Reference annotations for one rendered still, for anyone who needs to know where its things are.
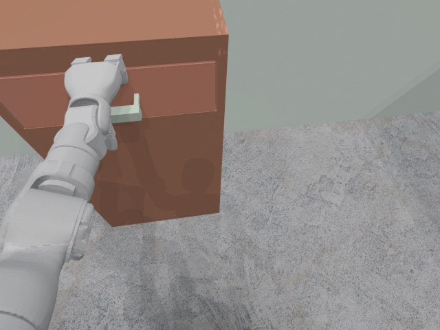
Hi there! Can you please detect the cabinet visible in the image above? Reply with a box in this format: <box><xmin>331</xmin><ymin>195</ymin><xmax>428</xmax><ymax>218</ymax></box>
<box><xmin>0</xmin><ymin>0</ymin><xmax>229</xmax><ymax>227</ymax></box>

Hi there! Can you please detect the handle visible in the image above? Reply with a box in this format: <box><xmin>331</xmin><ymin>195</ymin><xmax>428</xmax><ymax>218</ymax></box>
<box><xmin>111</xmin><ymin>93</ymin><xmax>142</xmax><ymax>123</ymax></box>

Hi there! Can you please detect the left robot hand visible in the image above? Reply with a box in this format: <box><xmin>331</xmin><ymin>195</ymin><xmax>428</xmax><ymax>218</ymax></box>
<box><xmin>64</xmin><ymin>54</ymin><xmax>128</xmax><ymax>151</ymax></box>

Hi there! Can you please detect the robot left upper arm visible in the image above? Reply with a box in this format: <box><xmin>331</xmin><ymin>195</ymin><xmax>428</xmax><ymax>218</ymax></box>
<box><xmin>0</xmin><ymin>188</ymin><xmax>94</xmax><ymax>330</ymax></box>

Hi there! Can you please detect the left robot forearm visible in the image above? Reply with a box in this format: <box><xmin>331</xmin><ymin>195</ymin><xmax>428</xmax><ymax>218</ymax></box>
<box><xmin>0</xmin><ymin>93</ymin><xmax>111</xmax><ymax>251</ymax></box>

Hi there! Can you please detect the drawer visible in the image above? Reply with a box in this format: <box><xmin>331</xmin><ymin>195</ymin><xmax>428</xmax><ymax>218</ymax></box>
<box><xmin>0</xmin><ymin>60</ymin><xmax>215</xmax><ymax>128</ymax></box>

